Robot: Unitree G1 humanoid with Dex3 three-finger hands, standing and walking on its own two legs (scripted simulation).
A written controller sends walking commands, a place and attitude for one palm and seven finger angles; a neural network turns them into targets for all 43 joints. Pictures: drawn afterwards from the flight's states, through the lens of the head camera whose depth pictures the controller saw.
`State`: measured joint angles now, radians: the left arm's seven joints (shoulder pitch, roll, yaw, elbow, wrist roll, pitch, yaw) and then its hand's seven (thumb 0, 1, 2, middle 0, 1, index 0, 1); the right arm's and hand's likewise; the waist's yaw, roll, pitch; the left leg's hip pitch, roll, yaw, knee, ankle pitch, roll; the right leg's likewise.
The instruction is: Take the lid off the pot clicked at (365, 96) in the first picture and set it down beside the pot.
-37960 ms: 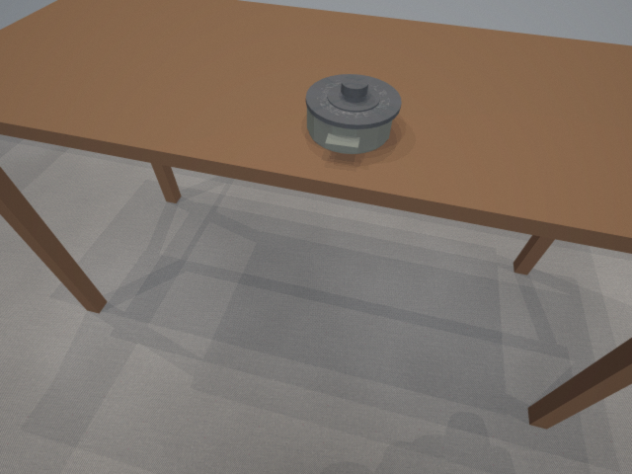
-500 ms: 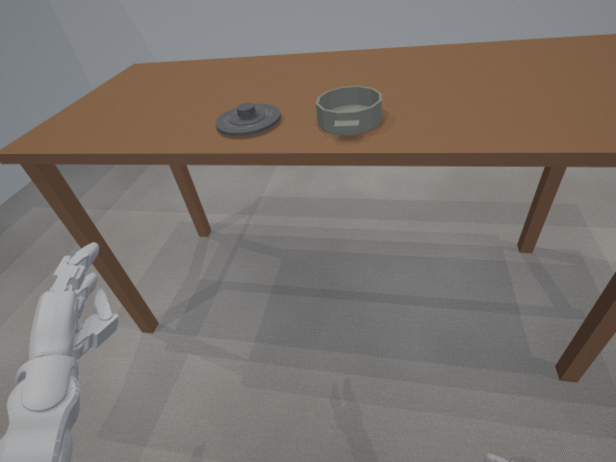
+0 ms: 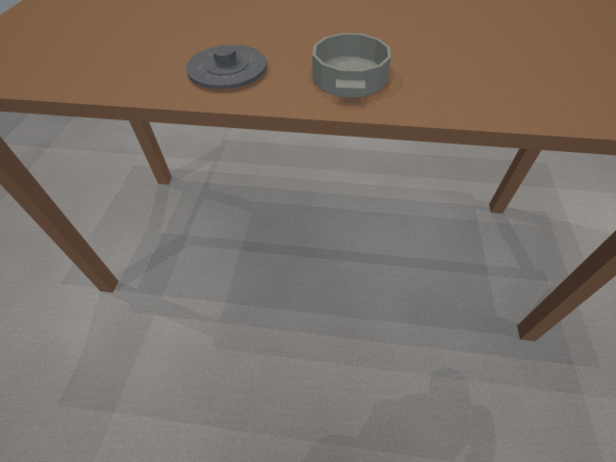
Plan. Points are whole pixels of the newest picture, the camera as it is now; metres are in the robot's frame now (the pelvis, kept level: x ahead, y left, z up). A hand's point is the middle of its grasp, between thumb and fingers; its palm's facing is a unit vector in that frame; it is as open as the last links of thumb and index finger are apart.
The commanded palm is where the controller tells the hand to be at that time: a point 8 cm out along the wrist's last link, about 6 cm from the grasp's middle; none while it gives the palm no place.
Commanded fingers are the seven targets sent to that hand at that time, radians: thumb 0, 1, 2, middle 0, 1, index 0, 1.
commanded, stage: let the arm hang, fingers relaxed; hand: left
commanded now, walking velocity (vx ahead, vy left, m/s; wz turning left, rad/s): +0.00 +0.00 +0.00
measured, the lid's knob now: (224, 54) +0.80 +0.20 +0.11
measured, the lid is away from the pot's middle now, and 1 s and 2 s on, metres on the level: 0.25 0.25 0.25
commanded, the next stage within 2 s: look to check the result in 0.46 s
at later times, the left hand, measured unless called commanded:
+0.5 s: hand out of the picture +0.01 +0.18 -0.17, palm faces +0.00 -0.98 -0.20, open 7.3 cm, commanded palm none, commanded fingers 0.00 0.90 0.90 -0.20 -0.30 -0.20 -0.30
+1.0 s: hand out of the picture -0.04 +0.16 -0.17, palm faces +0.02 -0.99 -0.16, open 7.4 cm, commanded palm none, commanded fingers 0.00 0.90 0.90 -0.20 -0.30 -0.20 -0.30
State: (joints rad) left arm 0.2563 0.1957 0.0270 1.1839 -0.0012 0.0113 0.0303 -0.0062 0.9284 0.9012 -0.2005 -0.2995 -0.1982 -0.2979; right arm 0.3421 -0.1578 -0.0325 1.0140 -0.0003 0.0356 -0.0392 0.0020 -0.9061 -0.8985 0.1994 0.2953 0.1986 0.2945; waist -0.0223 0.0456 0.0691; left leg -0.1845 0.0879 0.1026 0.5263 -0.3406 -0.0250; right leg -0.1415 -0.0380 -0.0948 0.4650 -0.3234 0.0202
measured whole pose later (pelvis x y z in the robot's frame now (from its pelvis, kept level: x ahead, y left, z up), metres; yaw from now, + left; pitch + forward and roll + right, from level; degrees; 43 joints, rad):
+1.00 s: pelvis -0.02 +0.01 +0.01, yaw -2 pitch -1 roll -1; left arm 0.27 0.10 0.02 1.24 0.01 -0.01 0.04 0.00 0.91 0.90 -0.20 -0.30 -0.20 -0.30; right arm 0.34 -0.09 -0.04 1.11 0.00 0.02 -0.04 0.00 -0.91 -0.90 0.20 0.30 0.20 0.29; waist -0.02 0.02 0.04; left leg -0.15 0.08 0.14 0.45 -0.28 -0.01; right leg -0.13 -0.04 -0.06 0.42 -0.26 0.03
